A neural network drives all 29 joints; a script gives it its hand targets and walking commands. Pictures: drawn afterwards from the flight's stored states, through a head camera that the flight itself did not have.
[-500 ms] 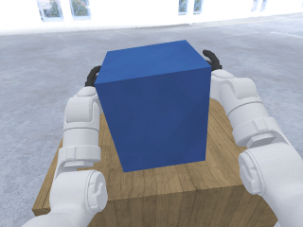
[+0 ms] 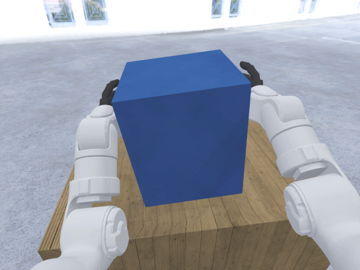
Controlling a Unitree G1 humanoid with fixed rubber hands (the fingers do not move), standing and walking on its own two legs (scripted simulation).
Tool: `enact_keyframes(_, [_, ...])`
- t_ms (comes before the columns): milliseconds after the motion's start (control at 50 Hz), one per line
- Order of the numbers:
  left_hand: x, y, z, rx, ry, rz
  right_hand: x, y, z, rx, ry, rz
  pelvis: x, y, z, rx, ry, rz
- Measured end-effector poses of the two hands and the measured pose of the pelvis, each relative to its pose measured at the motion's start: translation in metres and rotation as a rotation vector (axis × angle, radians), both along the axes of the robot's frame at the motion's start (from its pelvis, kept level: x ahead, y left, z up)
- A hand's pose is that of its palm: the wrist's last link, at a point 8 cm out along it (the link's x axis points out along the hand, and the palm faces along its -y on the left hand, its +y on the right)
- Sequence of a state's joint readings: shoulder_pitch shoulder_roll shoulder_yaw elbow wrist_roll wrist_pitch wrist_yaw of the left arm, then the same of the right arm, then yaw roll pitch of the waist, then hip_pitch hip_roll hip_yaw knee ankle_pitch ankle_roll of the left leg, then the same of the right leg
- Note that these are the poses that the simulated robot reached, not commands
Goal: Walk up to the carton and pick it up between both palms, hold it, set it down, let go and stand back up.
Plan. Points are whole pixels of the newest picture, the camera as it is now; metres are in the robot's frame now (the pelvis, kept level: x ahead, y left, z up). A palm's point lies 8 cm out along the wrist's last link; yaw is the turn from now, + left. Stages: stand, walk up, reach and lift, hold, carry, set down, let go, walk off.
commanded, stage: hold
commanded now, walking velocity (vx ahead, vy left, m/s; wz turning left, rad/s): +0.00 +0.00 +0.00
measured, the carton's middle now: (183, 126) +0.36 +0.00 +0.24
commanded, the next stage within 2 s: none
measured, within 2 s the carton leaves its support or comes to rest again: neither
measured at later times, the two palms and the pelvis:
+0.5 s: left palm (108, 113) +0.37 +0.16 +0.27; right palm (253, 93) +0.36 -0.14 +0.31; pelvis +0.00 +0.00 +0.00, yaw +0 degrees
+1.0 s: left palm (109, 112) +0.37 +0.16 +0.27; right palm (252, 94) +0.37 -0.14 +0.31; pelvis +0.00 +0.00 +0.00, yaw +0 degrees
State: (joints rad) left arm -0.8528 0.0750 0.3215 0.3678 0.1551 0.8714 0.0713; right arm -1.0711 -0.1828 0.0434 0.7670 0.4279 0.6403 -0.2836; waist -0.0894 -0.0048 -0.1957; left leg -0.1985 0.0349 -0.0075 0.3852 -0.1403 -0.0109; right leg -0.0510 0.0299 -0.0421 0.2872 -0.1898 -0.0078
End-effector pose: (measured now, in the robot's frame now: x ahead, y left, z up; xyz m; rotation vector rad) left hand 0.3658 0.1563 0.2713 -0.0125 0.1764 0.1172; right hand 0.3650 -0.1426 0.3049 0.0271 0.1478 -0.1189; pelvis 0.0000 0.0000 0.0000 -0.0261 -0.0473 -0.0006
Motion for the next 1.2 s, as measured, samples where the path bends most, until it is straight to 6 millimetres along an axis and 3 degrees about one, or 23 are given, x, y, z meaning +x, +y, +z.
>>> enact_keyframes(300, [0.0003, 0.0013, 0.0049, -0.007, -0.002, -0.007, -0.0017, 0.0015, 0.0076, -0.003, 0.0, -0.008, -0.0019, -0.0002, -0.0002, -0.001, 0.002, 0.0])
enact_keyframes(1200, [0.0016, -0.0012, 0.0012, 0.004, 0.003, -0.006, -0.0003, -0.0011, 0.0016, -0.005, 0.009, -0.006, -0.0002, 0.0004, -0.0003, -0.001, 0.004, -0.002])
